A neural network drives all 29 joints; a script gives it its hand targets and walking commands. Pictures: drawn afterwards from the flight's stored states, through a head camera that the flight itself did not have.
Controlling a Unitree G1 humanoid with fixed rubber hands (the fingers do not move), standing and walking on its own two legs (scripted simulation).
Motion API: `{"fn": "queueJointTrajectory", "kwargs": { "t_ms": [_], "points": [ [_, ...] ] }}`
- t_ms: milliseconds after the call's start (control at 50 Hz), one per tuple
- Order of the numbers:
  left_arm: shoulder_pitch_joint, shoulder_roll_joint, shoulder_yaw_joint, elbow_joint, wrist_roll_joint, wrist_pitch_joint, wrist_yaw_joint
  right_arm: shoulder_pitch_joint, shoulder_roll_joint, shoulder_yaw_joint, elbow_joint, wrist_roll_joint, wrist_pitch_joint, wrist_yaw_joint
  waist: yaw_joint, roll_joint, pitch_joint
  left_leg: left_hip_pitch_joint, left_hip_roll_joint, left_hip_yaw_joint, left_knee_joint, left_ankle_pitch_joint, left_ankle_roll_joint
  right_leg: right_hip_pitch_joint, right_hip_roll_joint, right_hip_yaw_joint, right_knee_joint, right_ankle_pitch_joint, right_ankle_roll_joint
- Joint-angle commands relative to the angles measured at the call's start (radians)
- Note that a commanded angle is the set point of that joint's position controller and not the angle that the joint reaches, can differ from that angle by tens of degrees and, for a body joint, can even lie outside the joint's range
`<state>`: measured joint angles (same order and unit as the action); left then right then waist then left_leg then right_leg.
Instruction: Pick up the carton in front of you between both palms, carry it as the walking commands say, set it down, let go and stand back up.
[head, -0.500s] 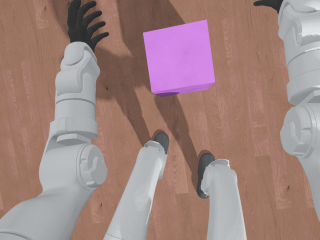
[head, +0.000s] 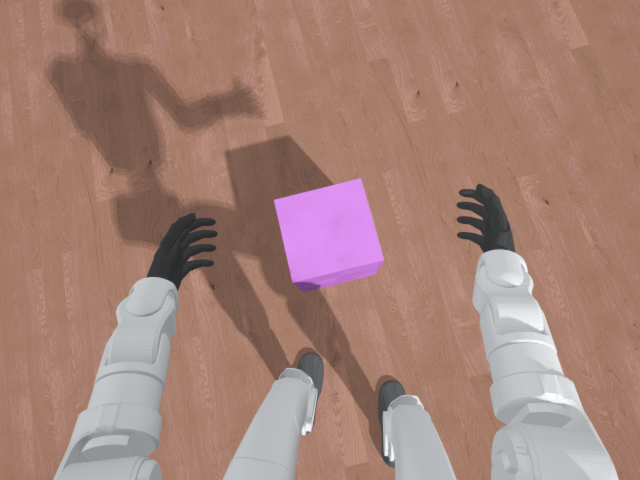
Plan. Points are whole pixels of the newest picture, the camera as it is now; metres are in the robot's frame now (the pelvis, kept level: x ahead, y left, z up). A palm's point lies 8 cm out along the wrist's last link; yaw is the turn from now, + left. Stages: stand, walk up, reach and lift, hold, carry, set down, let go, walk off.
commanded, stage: let go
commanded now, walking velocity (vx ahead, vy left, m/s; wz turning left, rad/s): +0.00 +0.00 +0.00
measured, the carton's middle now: (329, 240) +0.49 +0.09 -0.59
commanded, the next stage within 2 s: stand in 1.06 s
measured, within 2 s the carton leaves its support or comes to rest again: neither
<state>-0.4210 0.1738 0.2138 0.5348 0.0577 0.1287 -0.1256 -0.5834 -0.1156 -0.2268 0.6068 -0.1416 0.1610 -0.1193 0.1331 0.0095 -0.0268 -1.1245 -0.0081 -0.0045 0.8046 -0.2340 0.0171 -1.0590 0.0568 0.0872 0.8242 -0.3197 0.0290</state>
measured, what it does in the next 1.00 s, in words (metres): rises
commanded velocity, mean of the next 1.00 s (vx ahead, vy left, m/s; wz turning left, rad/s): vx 0.00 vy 0.00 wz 0.00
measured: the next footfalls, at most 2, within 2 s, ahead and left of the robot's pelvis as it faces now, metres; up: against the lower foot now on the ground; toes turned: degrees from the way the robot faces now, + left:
none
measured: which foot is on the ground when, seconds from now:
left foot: down 0.00-1.00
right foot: down 0.00-1.00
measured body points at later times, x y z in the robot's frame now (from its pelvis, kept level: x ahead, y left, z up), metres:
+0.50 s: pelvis +0.06 -0.02 +0.05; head +0.13 -0.02 +0.50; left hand +0.21 +0.23 -0.02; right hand +0.29 -0.22 -0.04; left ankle +0.06 +0.10 -0.68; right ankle +0.02 -0.13 -0.68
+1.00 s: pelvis +0.06 -0.02 +0.06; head +0.06 -0.02 +0.51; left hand +0.22 +0.23 -0.01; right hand +0.24 -0.24 -0.02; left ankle +0.06 +0.10 -0.68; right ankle +0.02 -0.13 -0.68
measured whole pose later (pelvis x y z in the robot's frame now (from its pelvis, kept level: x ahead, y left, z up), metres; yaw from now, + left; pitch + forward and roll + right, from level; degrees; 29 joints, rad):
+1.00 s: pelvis +0.06 -0.02 +0.06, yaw +4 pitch -4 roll +0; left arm 0.21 0.23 0.03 0.39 0.01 0.21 -0.02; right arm 0.22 -0.20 -0.02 0.47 0.02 0.09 0.03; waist 0.00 -0.02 0.06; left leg -0.16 -0.03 -0.05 0.48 -0.25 -0.01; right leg -0.07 0.02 0.04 0.48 -0.33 -0.02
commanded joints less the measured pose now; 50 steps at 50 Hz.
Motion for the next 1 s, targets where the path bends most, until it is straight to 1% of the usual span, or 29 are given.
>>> {"fn": "queueJointTrajectory", "kwargs": {
  "t_ms": [0,100,180,220,300,400,460,520,600,720,740,760,780,880,980],
  "points": [
    [0.074,0.1,-0.034,-0.104,-0.031,-0.044,-0.005,-0.05,-0.073,0.017,-0.125,0.016,-0.053,0.011,0.017,-0.024,-0.632,0.758,-0.003,-0.01,-0.066,0.313,-0.045,0.195,0.029,-0.089,-0.138,0.038,0.003],
    [0.254,0.091,-0.111,-0.152,-0.074,-0.081,0.017,0.157,-0.093,0.04,-0.105,0.051,-0.101,0.039,-0.008,0.014,-0.533,0.9,0.003,-0.047,-0.117,0.384,-0.055,0.257,0.026,-0.088,-0.186,0.044,-0.015],
    [0.41,0.096,-0.155,-0.207,-0.09,-0.1,0.037,0.314,-0.113,0.056,-0.108,0.066,-0.132,0.058,-0.021,0.042,-0.459,0.998,0.003,-0.062,-0.153,0.472,-0.064,0.338,0.023,-0.082,-0.236,0.065,-0.025],
    [0.478,0.099,-0.167,-0.23,-0.094,-0.106,0.045,0.381,-0.124,0.062,-0.113,0.07,-0.145,0.067,-0.03,0.046,-0.409,1.027,0.0,-0.064,-0.179,0.49,-0.065,0.393,0.019,-0.08,-0.266,0.078,-0.029],
    [0.551,0.107,-0.179,-0.251,-0.104,-0.112,0.052,0.485,-0.134,0.083,-0.134,0.081,-0.163,0.083,-0.055,0.015,-0.295,1.021,-0.009,-0.051,-0.241,0.433,-0.059,0.549,0.003,-0.076,-0.325,0.123,-0.029],
    [0.588,0.122,-0.174,-0.234,-0.103,-0.109,0.051,0.594,-0.129,0.118,-0.161,0.09,-0.162,0.103,-0.085,-0.041,-0.18,1.015,-0.025,-0.023,-0.306,0.361,-0.046,0.722,-0.019,-0.063,-0.389,0.221,-0.013],
    [0.602,0.131,-0.165,-0.212,-0.093,-0.101,0.051,0.655,-0.138,0.132,-0.18,0.1,-0.151,0.118,-0.104,-0.059,-0.129,1.035,-0.035,-0.012,-0.338,0.34,-0.043,0.788,-0.028,-0.056,-0.418,0.28,-0.005],
    [0.629,0.14,-0.156,-0.193,-0.081,-0.09,0.053,0.721,-0.147,0.149,-0.205,0.119,-0.136,0.137,-0.114,-0.062,-0.089,1.056,-0.043,-0.004,-0.366,0.333,-0.041,0.837,-0.036,-0.051,-0.442,0.348,-0.001],
    [0.643,0.15,-0.142,-0.181,-0.061,-0.07,0.055,0.758,-0.155,0.169,-0.242,0.141,-0.112,0.159,-0.112,-0.045,-0.035,1.068,-0.054,0.006,-0.391,0.296,-0.037,0.874,-0.044,-0.045,-0.467,0.379,0.003],
    [0.622,0.153,-0.13,-0.183,-0.043,-0.035,0.053,0.754,-0.166,0.18,-0.28,0.153,-0.078,0.18,-0.108,-0.027,0.032,1.096,-0.058,0.014,-0.394,0.223,-0.032,0.869,-0.049,-0.04,-0.489,0.312,0.001],
    [0.585,0.184,-0.117,-0.244,-0.026,0.014,0.079,0.799,-0.161,0.186,-0.219,0.165,-0.107,0.16,-0.112,-0.008,-0.013,1.055,-0.075,0.024,-0.36,0.201,-0.038,0.924,-0.057,-0.032,-0.448,0.406,0.003],
    [0.606,0.172,-0.132,-0.224,-0.028,0.028,0.088,0.788,-0.161,0.192,-0.231,0.168,-0.11,0.15,-0.115,-0.04,-0.002,1.038,-0.078,0.02,-0.356,0.181,-0.033,0.923,-0.057,-0.027,-0.434,0.44,0.01],
    [0.607,0.171,-0.135,-0.226,-0.03,0.035,0.094,0.781,-0.163,0.195,-0.233,0.17,-0.11,0.146,-0.112,-0.047,0.004,1.028,-0.08,0.02,-0.353,0.167,-0.031,0.918,-0.057,-0.025,-0.43,0.438,0.013],
    [0.594,0.163,-0.152,-0.231,-0.043,0.058,0.105,0.766,-0.18,0.185,-0.235,0.164,-0.098,0.139,-0.121,-0.059,0.04,1.035,-0.077,0.017,-0.351,0.155,-0.031,0.88,-0.047,-0.044,-0.44,0.368,0.004],
    [0.584,0.156,-0.162,-0.254,-0.047,0.081,0.111,0.781,-0.187,0.169,-0.224,0.152,-0.077,0.145,-0.134,-0.039,0.063,1.074,-0.067,0.006,-0.36,0.15,-0.031,0.851,-0.037,-0.063,-0.452,0.281,-0.015]
  ]
}}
